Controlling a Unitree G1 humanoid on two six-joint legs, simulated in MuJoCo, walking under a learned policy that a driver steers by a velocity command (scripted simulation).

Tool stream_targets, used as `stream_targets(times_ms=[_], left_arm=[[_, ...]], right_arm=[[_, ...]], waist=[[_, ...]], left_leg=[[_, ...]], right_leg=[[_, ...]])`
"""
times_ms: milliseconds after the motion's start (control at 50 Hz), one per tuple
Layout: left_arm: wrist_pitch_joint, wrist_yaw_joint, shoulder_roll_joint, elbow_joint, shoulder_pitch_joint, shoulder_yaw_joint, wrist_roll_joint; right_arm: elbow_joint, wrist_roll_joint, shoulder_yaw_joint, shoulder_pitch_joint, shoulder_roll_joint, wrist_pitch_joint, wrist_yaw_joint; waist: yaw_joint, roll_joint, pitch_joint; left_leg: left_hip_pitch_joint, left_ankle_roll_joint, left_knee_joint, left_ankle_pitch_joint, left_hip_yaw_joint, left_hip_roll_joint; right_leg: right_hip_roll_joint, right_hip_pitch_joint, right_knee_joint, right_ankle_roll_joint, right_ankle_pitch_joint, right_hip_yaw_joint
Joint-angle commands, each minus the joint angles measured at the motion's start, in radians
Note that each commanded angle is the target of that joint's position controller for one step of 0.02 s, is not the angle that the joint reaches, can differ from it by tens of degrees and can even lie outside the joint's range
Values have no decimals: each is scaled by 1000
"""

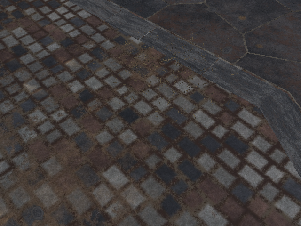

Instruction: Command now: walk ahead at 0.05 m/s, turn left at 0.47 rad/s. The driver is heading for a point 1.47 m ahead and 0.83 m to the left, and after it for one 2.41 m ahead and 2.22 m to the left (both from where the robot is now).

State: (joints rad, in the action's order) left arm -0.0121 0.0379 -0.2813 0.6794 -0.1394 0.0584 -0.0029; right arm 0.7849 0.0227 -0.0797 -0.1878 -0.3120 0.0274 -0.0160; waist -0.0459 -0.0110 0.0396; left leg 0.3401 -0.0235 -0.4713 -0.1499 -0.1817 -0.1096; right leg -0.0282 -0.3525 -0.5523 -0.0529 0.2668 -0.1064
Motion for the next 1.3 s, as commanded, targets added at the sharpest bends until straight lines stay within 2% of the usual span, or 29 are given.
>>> stream_targets(times_ms=[20, 40, 60, 80, 140, 200, 300, 400, 420, 440, 460, 480, 500, 560, 680, 800, 880, 900, 920, 940, 960, 980, 1020, 1140, 1200, 1240, 1260, 1280, 1300], left_arm=[[-30, -3, -148, -40, -112, 48, 9], [-17, 2, -236, -56, -71, 66, 37], [-15, -3, -205, -63, -61, 62, 65], [-18, -3, -154, -78, -27, 45, 55], [-16, 2, -112, -80, 34, 30, 15], [-2, 9, -129, -60, -12, 38, 21], [13, 5, -185, -52, -12, 62, 14], [9, -11, -198, -33, 12, 71, -26], [5, -13, -170, -10, -31, 64, -28], [2, -18, -123, -7, -70, 51, 5], [1, -13, -77, -72, -15, 30, 46], [1, -3, -127, -81, 61, 45, 27], [6, -1, -148, -78, 64, 53, 5], [14, 14, -157, -44, 21, 65, 17], [5, 2, -106, -49, 35, 46, 8], [-13, -19, -118, -60, 44, 48, -4], [-30, -32, -117, -42, -29, 56, -7], [-31, -29, -149, -36, -52, 65, 1], [-23, -21, -210, -52, -47, 75, 17], [-19, -27, -243, -47, -34, 80, 49], [-22, -26, -188, -69, 2, 65, 41], [-22, -21, -141, -77, 44, 51, 31], [-18, -14, -119, -79, 65, 40, 7], [4, -13, -151, -50, 13, 43, 9], [13, -24, -177, -34, 0, 48, -5], [16, -27, -166, -22, 9, 38, -20], [10, -28, -143, 1, -38, 28, -24], [-2, -35, -105, 7, -76, 12, 4], [-16, -42, -46, -5, -105, -8, 38]], right_arm=[[-86, 4, -17, 39, -100, 3, -13], [-106, -1, -5, 5, -51, -4, -10], [-105, -7, -25, -4, -121, -14, -8], [-87, -5, -45, -33, -173, -13, -5], [-60, -3, -47, -56, -135, 22, -13], [-116, 8, -28, 22, -86, 26, -3], [-173, 1, -15, 66, -73, 27, 22], [-175, 0, -31, -3, -90, 40, 42], [-163, -3, -41, -43, -110, 40, 36], [-167, -2, -67, -80, -200, 36, 22], [-197, -25, -79, -72, -297, 25, 15], [-196, -52, -67, -100, -247, 0, 25], [-189, -49, -54, -53, -217, -16, 24], [-200, -8, -33, 58, -156, -14, 3], [-198, -11, -36, 30, -171, -2, -17], [-208, -10, -44, 47, -190, 9, -5], [-220, 11, -40, 91, -176, 19, -7], [-222, 11, -33, 73, -150, 19, -11], [-216, -6, -18, 8, -90, 17, -8], [-239, 5, -38, 20, -143, 9, -11], [-215, -10, -62, -14, -215, 5, -13], [-192, -2, -72, -25, -226, 11, -11], [-168, -6, -61, -36, -166, 31, -17], [-207, -12, -15, 42, -66, 23, -6], [-201, -9, -10, 32, -71, 21, 2], [-168, -12, -11, -35, -66, 19, 9], [-165, -18, -12, -44, -81, 18, 8], [-174, -23, -18, -59, -134, 17, 1], [-188, -37, -19, 6, -180, 19, -6]], waist=[[68, -73, -151], [15, 193, -130], [33, 261, -130], [20, 185, -121], [14, 131, -77], [56, 169, -76], [81, 195, -121], [32, 189, -116], [22, 141, -124], [34, -68, -141], [33, -311, -131], [-42, -194, -195], [-8, -155, -147], [48, -115, -108], [33, -123, -124], [20, -153, -106], [72, -147, -123], [70, -106, -141], [26, 110, -172], [21, 303, -103], [17, 202, -95], [5, 154, -80], [15, 127, -53], [69, 185, -105], [79, 208, -111], [39, 188, -104], [36, 156, -99], [58, 35, -145], [122, -187, -142]], left_leg=[[16, -76, -9, -80, -230, 153], [186, -12, -207, -333, -45, 8], [238, 33, -450, -486, 43, 4], [239, 57, -589, -448, 32, 44], [282, 116, -724, -312, 64, 71], [293, 145, -617, -252, 127, 95], [130, 126, -377, -247, 194, 133], [-60, 38, -45, -80, 263, 102], [-174, 3, 57, 36, 237, 88], [-353, -63, 102, 346, 11, 238], [-399, -276, 87, 631, -333, 492], [-347, -360, 116, 547, -338, 505], [-307, -309, 123, 456, -240, 441], [-222, -207, 122, 370, -132, 325], [-227, -203, 116, 228, -166, 285], [-161, -204, 97, 154, -297, 273], [-151, -147, 25, 187, -343, 220], [-83, -99, -27, 68, -310, 178], [33, -36, -237, -253, -162, 68], [212, 19, -429, -514, -3, -41], [225, 58, -619, -482, -7, 37], [226, 74, -689, -415, 6, 49], [248, 111, -754, -324, 18, 51], [122, 131, -421, -320, 114, 95], [-5, 115, -216, -276, 174, 95], [-139, 77, 42, -74, 208, 80], [-234, 46, 158, 42, 178, 92], [-368, 7, 145, 246, 29, 212], [-331, -99, 92, 380, -101, 351]], right_leg=[[124, 254, 211, 66, -145, -55], [326, 299, 243, 190, -303, -279], [438, 242, 259, 305, -425, -390], [416, 225, 243, 312, -451, -328], [295, 229, 205, 240, -473, -117], [275, 279, 212, 262, -507, -36], [317, 277, 202, 275, -512, 28], [326, 230, 99, 210, -435, 85], [293, 163, 19, 149, -339, 133], [207, -36, -204, 48, -69, 232], [56, -316, -447, -32, 422, 219], [50, -318, -610, -29, 443, 66], [68, -326, -645, -14, 359, 41], [67, -283, -598, -21, 164, 34], [25, -214, -355, -42, 67, 27], [-13, -73, -147, -25, 105, 12], [-17, 98, 154, 12, -56, 29], [63, 209, 210, 41, -161, -15], [272, 315, 230, 122, -321, -198], [411, 255, 256, 291, -450, -402], [432, 228, 252, 332, -430, -366], [369, 206, 239, 293, -387, -262], [290, 211, 225, 257, -347, -155], [265, 286, 199, 282, -451, -49], [276, 256, 182, 283, -473, -50], [257, 208, 141, 249, -438, -32], [236, 155, 127, 194, -366, -18], [182, 71, 46, 108, -206, 35], [92, 5, 15, 24, 77, 126]])
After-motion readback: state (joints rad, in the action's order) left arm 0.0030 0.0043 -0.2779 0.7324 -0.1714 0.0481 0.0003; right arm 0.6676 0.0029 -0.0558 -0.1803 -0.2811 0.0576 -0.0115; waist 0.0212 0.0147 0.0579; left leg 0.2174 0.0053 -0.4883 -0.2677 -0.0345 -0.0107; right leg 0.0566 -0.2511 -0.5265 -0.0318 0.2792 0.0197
